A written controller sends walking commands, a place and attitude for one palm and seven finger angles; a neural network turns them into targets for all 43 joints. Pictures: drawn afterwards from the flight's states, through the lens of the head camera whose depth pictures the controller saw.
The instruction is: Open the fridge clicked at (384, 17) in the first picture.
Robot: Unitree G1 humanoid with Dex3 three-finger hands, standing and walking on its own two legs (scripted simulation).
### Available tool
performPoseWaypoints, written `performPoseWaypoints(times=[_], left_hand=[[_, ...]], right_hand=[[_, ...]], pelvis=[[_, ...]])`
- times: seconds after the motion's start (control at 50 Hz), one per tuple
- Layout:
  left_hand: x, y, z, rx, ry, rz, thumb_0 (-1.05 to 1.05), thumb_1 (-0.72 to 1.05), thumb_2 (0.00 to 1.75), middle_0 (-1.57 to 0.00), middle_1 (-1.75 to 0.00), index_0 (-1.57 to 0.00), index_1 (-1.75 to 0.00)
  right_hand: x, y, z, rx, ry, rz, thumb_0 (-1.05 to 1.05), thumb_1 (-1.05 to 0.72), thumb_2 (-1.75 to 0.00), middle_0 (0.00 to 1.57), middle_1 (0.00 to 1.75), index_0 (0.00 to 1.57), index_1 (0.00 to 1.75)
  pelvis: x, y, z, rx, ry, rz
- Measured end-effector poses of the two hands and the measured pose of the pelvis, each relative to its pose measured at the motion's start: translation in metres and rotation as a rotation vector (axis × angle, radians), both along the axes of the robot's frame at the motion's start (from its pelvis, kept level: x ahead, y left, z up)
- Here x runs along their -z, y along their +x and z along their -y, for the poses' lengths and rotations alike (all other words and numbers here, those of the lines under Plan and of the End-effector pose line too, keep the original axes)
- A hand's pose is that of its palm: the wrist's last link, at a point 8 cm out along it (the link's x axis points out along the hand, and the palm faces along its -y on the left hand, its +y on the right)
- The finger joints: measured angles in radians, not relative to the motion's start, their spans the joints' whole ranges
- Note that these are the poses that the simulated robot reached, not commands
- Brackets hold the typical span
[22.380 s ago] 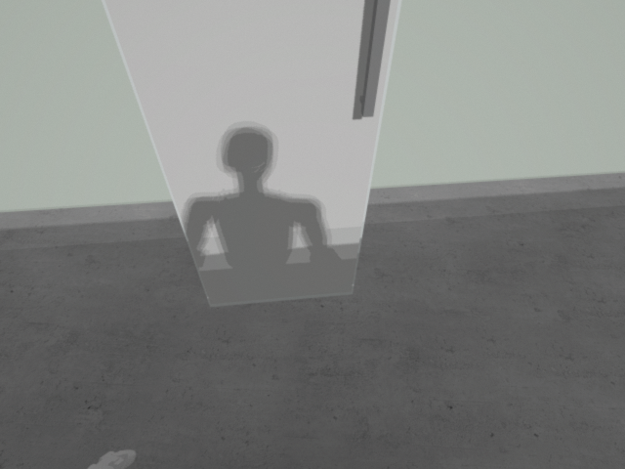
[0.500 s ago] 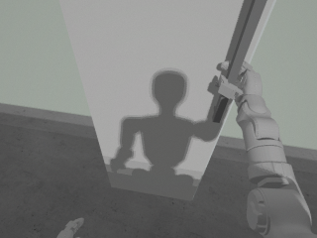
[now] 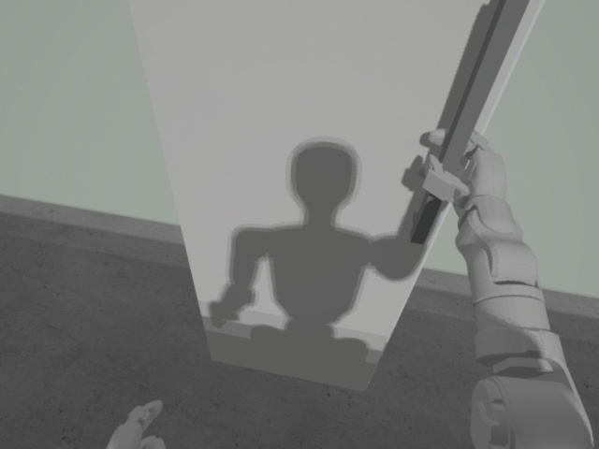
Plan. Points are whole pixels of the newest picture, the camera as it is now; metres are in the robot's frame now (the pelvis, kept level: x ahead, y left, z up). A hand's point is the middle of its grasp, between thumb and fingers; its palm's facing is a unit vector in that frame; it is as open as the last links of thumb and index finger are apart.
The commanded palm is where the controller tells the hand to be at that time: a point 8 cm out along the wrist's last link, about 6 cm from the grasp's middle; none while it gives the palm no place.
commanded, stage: grip the handle and tug to test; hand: right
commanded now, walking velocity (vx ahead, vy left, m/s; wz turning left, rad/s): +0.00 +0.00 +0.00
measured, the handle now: (453, 136) +0.47 -0.15 +0.24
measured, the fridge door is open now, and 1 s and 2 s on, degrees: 0 2 8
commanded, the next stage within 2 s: pull the door a little, standing still in 0.24 s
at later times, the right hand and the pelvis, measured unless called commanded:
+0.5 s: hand (432, 178) +0.41 -0.12 +0.21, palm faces +0.11 +0.99 +0.02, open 5.8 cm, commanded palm +0.37 -0.17 +0.21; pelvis +0.04 +0.00 +0.00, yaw +0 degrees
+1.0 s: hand (431, 190) +0.39 -0.12 +0.20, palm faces +0.06 +1.00 -0.03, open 6.3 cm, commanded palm +0.36 -0.17 +0.19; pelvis +0.12 -0.01 +0.01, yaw +8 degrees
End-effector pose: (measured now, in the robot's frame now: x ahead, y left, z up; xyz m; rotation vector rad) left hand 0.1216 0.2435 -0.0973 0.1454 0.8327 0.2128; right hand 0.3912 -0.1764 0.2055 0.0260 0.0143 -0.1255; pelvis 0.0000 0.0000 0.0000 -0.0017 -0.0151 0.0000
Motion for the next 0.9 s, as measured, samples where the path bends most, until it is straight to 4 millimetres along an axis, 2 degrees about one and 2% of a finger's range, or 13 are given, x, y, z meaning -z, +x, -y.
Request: performPoseWaypoints(times=[0.14, 0.28, 0.52, 0.76, 0.9], left_hand=[[-0.006, 0.016, -0.004, -0.014, -0.002, 0.026, 0.02, 0.9, 0.9, -0.2, -0.3, -0.2, -0.3], [-0.012, 0.043, -0.004, -0.005, -0.007, 0.053, 0.02, 0.9, 0.9, -0.2, -0.3, -0.2, -0.3], [-0.016, 0.092, 0.01, 0.075, -0.005, 0.064, 0.02, 0.9, 0.9, -0.2, -0.3, -0.2, -0.3], [-0.023, 0.114, 0.022, 0.082, -0.057, 0.102, 0.02, 0.9, 0.9, -0.2, -0.3, -0.2, -0.3], [-0.031, 0.131, 0.019, 0.059, -0.082, 0.101, 0.02, 0.9, 0.9, -0.2, -0.3, -0.2, -0.3]], right_hand=[[0.001, -0.002, 0.0, -0.01, 0.006, 0.019, 0.0, -0.75, -0.77, 0.32, 1.4, 0.37, 1.35], [0.002, -0.005, -0.001, -0.012, 0.0, 0.029, 0.0, -0.76, -0.77, 0.28, 1.38, 0.32, 1.32], [0.0, -0.006, -0.001, -0.011, -0.003, 0.003, 0.01, -0.74, -0.79, 0.3, 1.35, 0.34, 1.32], [0.002, -0.009, -0.001, -0.027, -0.027, 0.038, 0.0, -0.77, -0.78, 0.26, 1.34, 0.25, 1.3], [0.002, -0.014, -0.002, -0.05, -0.038, 0.042, 0.0, -0.77, -0.78, 0.24, 1.33, 0.22, 1.29]], pelvis=[[0.0, 0.011, -0.001, -0.014, -0.003, 0.001], [0.0, 0.025, 0.0, -0.021, -0.007, -0.008], [0.001, 0.04, 0.001, 0.008, -0.007, -0.017], [0.0, 0.061, 0.002, -0.017, -0.012, -0.039], [-0.007, 0.088, 0.004, -0.069, -0.011, -0.063]])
